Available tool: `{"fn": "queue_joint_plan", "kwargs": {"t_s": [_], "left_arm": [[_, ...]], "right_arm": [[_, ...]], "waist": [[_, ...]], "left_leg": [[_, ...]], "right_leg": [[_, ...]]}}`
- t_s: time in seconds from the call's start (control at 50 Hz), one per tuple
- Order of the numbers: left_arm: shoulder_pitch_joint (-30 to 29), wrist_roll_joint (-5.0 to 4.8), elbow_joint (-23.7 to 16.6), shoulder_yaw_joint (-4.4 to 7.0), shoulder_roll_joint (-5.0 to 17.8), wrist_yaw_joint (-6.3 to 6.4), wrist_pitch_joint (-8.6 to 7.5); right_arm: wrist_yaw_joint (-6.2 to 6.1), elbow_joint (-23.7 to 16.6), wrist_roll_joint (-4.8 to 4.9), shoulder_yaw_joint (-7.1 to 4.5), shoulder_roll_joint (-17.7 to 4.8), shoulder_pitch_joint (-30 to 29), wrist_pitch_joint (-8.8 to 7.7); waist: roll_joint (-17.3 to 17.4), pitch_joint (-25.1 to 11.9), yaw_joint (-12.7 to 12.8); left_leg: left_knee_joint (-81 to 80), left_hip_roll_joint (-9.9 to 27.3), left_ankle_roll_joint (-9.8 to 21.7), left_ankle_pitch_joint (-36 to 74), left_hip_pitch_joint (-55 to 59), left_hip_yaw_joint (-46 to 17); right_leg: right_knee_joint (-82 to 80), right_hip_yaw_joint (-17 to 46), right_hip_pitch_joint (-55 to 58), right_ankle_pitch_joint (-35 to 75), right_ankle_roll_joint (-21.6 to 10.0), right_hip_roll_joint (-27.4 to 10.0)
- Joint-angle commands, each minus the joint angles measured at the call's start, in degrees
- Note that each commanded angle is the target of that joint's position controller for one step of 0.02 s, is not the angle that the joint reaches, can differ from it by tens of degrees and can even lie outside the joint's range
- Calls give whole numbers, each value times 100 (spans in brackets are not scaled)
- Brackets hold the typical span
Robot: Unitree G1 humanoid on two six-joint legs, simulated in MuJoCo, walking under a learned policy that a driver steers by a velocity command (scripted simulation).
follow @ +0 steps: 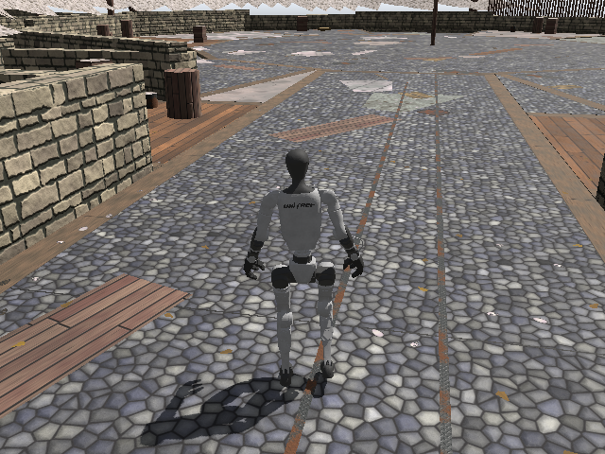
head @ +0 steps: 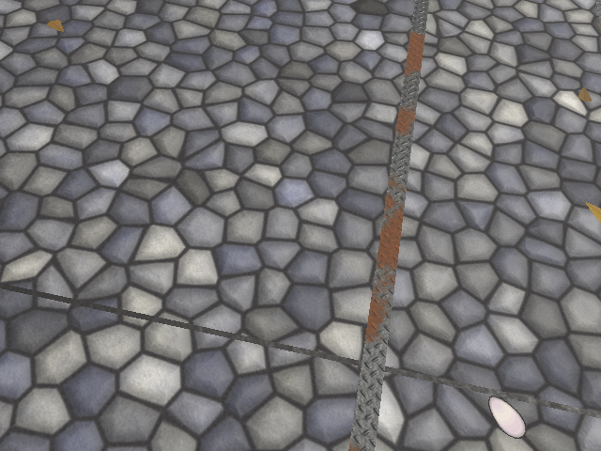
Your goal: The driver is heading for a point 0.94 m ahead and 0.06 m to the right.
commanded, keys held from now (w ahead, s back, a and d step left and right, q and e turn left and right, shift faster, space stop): q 0.08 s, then no key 0.70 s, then w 0.22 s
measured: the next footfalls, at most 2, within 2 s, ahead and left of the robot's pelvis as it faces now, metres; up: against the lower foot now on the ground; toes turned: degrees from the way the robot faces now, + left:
right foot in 0.26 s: +0.03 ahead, -0.14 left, +0.00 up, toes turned +8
left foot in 0.56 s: -0.02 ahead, +0.11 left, +0.00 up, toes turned +6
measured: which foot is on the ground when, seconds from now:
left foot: down 0.00-0.26, up 0.28-0.54, down 0.56-1.00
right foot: up 0.00-0.24, down 0.26-1.00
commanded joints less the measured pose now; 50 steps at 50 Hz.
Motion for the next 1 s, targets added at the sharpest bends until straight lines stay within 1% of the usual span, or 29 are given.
{"fn": "queue_joint_plan", "kwargs": {"t_s": [0.02,0.08,0.16,0.22,0.24,0.26,0.28,0.3,0.32,0.36,0.38,0.42,0.46,0.5,0.54,0.56,0.58,0.6,0.62,0.64,0.68,0.78,0.82,0.84,0.88,0.9,0.94,0.98,1.0], "left_arm": [[119,-41,-278,89,333,0,-95],[-22,-50,-326,21,225,-22,-127],[258,-105,-234,45,394,-123,-158],[705,-91,-102,40,329,-225,-219],[851,-39,-49,47,368,-248,-229],[1033,87,-55,92,667,-247,-236],[883,171,-59,150,1099,-235,-237],[626,307,-239,88,861,-220,-310],[367,266,-334,62,769,-184,-362],[105,34,-371,-6,545,-141,-416],[147,-10,-329,-73,370,-126,-423],[311,-9,-214,-115,274,-115,-369],[488,6,-130,-99,381,-96,-300],[693,-18,-51,-59,588,-107,-241],[825,-107,28,-89,536,-136,-245],[941,-71,55,-131,444,-168,-310],[1050,70,3,-164,353,-248,-404],[1104,57,64,-185,196,-277,-442],[720,59,83,-174,352,-269,-426],[560,38,89,-167,330,-253,-390],[576,20,145,-176,278,-193,-274],[638,19,356,-170,243,-135,-216],[738,-40,478,-150,243,-122,-204],[683,-78,457,-146,218,-118,-223],[460,-148,307,-158,105,-142,-356],[421,-180,262,-146,118,-173,-445],[601,-250,299,-111,174,-262,-600],[1413,-228,689,-77,130,-332,-697],[1887,-152,939,-19,222,-343,-697]], "right_arm": [[-78,-493,23,-207,-815,-298,-97],[-128,-499,25,-268,-976,-164,-50],[-84,-518,-42,-226,-957,-221,0],[-100,-502,21,-148,-874,-338,63],[-116,-447,33,-115,-791,-196,74],[-122,-442,-15,-43,-550,-66,67],[-102,-703,-12,-37,-457,-212,6],[-115,-689,-46,-146,-835,-448,-46],[-112,-586,25,-248,-1054,-389,-46],[-144,-308,-15,-243,-838,-35,33],[-147,-232,-25,-197,-648,43,58],[-122,-211,3,-83,-347,-4,55],[-90,-264,-1,46,-112,-328,23],[-81,-220,63,22,-237,-321,18],[-78,-34,44,-10,-367,-29,23],[-108,-39,-5,-42,-588,31,34],[-153,-41,-49,-106,-957,146,59],[-89,85,-48,-89,-829,61,64],[-11,26,-62,-41,-539,-44,36],[9,93,-118,5,-402,-41,3],[18,153,-110,16,-431,-78,-74],[-26,339,-87,71,-370,14,-159],[-56,466,-28,11,-527,235,-130],[-61,472,-1,-21,-637,311,-122],[-57,521,37,-59,-819,584,-192],[-60,551,66,-77,-868,604,-253],[-50,494,92,-50,-763,335,-343],[-19,348,166,-19,-669,-254,-323],[-17,295,114,26,-482,-361,-331]], "waist": [[783,-1084,174],[964,-1021,3],[1245,-962,-88],[1164,-925,134],[987,-897,168],[219,-923,114],[-1141,-621,-112],[-1088,-563,115],[-794,-484,35],[-611,-411,-107],[-553,-411,-113],[-615,-469,-58],[-767,-568,185],[-818,-597,258],[-665,-541,112],[-423,-668,144],[273,-913,350],[822,-1015,442],[583,-795,199],[489,-694,167],[577,-402,204],[476,-254,217],[550,-279,133],[712,-81,65],[1253,283,-71],[1366,448,-70],[1338,451,116],[1049,170,598],[732,-11,740]], "left_leg": [[-822,1240,1061,1725,1090,-1507],[-898,1206,1064,764,1015,-1774],[-929,1217,1010,146,642,-2002],[-674,1042,738,76,413,-2031],[-501,839,505,-107,181,-1902],[357,385,159,-705,-346,-1448],[1053,-459,-137,-1747,-1145,-572],[2141,-253,-306,-2294,-969,-827],[2886,-290,-345,-2093,-1023,-944],[3335,-247,-518,-1564,-1186,-1035],[3331,-218,-601,-1405,-1085,-1040],[2547,-56,-728,-1244,-787,-645],[1456,138,-785,-1304,-230,-199],[546,66,-771,-1143,194,28],[-869,65,-572,216,938,30],[-889,354,-419,960,1471,-356],[-359,817,-176,2382,1959,-744],[-184,764,100,1622,1500,-670],[-309,607,85,942,1152,-647],[-404,570,5,612,958,-630],[-442,480,-109,488,683,-571],[-453,422,-145,201,516,-543],[-579,360,31,-1600,540,-599],[-821,540,214,-2729,404,-920],[-1589,1301,722,-3959,363,-2135],[-1779,1612,932,-3929,221,-2614],[-1729,1709,940,-3307,300,-2580],[-1295,1158,573,-2492,-322,-1631],[-606,775,355,-1955,-639,-1107]], "right_leg": [[-483,309,-208,388,75,-6],[-1546,351,154,385,134,66],[-2312,176,912,275,50,94],[-3654,-35,1690,952,-189,156],[-4160,22,2098,1333,-331,42],[-4582,935,2560,1454,-619,-849],[-4893,2258,2238,2016,-1431,-1897],[-5084,2700,1707,1961,-1965,-2292],[-5065,2372,1712,1992,-1898,-2056],[-4867,1693,1979,2158,-1513,-1568],[-4792,1456,2036,2491,-1463,-1442],[-4689,1008,2222,2754,-1382,-1169],[-4543,820,2316,2947,-1329,-1051],[-4355,941,2377,3123,-1365,-1116],[-4222,926,2189,3185,-1137,-1032],[-4184,908,1924,2920,-856,-973],[-3919,571,1599,2506,-599,-656],[-4097,154,1878,1734,-343,-302],[-3958,53,2028,1555,-173,-223],[-3913,28,2054,1540,-154,-219],[-3875,42,2016,1610,-195,-229],[-3891,61,2020,1546,-189,-244],[-3557,-253,1773,223,-230,36],[-3272,-371,1414,-335,-274,136],[-2397,-443,737,-365,-380,202],[-2073,-225,628,-254,-502,33],[-2245,-36,634,-465,-765,-185],[-3576,-321,2268,601,-861,-4],[-3769,-137,2981,958,-774,-3]]}}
